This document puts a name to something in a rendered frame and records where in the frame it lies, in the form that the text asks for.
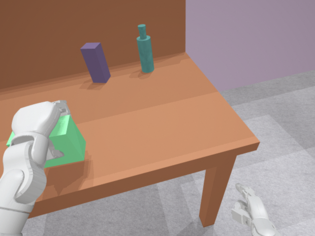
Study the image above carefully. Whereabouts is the table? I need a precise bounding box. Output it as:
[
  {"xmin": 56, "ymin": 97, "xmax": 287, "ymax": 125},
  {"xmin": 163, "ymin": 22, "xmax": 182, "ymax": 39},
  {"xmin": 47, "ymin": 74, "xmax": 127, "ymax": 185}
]
[{"xmin": 0, "ymin": 0, "xmax": 260, "ymax": 227}]

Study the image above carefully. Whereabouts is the left robot hand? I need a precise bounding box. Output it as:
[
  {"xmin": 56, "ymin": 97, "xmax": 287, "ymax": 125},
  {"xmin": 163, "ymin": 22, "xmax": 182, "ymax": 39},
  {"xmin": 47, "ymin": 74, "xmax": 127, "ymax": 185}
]
[{"xmin": 11, "ymin": 100, "xmax": 72, "ymax": 161}]

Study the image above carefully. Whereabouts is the right robot hand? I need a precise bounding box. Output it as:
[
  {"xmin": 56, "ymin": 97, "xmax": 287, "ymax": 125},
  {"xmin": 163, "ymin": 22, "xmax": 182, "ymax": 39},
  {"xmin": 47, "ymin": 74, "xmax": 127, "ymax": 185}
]
[{"xmin": 231, "ymin": 183, "xmax": 269, "ymax": 228}]

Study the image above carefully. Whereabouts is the robot right forearm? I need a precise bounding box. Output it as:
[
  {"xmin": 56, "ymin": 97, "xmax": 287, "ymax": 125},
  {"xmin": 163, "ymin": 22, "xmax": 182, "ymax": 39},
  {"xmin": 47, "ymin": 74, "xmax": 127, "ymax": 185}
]
[{"xmin": 251, "ymin": 218, "xmax": 281, "ymax": 236}]

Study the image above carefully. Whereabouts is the sponge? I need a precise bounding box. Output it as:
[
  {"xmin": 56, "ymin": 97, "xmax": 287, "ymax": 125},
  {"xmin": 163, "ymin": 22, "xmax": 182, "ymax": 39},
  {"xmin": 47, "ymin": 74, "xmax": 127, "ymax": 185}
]
[{"xmin": 6, "ymin": 115, "xmax": 86, "ymax": 168}]

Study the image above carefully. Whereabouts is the robot left forearm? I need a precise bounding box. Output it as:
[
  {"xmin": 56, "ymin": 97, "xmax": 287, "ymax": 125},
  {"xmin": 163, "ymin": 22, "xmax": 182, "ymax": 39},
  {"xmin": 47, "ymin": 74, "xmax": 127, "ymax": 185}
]
[{"xmin": 0, "ymin": 132, "xmax": 49, "ymax": 236}]

